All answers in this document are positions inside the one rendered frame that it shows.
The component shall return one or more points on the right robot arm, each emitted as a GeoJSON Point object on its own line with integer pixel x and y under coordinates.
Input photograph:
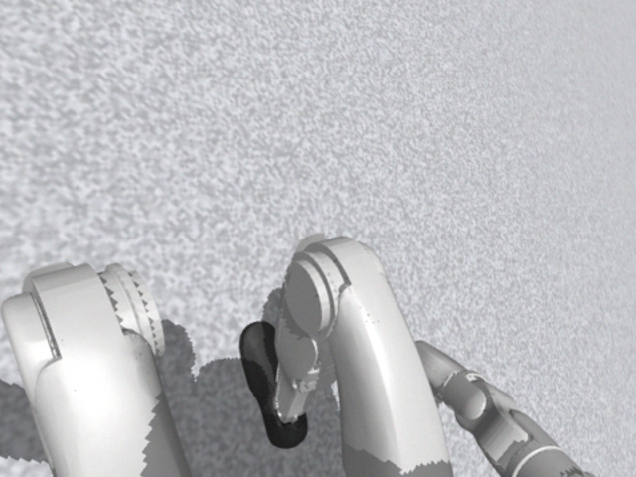
{"type": "Point", "coordinates": [512, 442]}

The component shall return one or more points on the right robot hand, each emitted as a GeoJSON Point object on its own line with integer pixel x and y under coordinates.
{"type": "Point", "coordinates": [440, 368]}

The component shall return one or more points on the right robot foot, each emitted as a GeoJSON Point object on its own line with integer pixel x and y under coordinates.
{"type": "Point", "coordinates": [259, 360]}

